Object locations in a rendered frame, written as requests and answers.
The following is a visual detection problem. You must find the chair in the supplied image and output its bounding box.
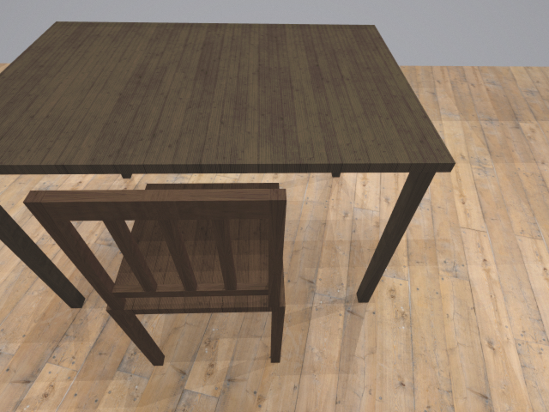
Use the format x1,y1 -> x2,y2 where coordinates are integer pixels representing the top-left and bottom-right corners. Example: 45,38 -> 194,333
23,183 -> 287,366

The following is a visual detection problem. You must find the table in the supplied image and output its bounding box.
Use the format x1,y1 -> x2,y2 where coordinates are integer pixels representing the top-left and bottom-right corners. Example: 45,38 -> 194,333
0,21 -> 455,308

